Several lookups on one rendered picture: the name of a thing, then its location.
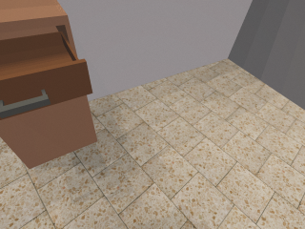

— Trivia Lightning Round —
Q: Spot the handle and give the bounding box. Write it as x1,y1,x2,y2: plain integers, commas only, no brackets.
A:
0,89,51,118

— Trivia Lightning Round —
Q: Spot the drawer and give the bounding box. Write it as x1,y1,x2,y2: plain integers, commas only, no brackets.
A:
0,31,92,120

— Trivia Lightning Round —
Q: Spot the cabinet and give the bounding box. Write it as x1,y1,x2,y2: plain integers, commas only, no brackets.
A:
0,0,98,169

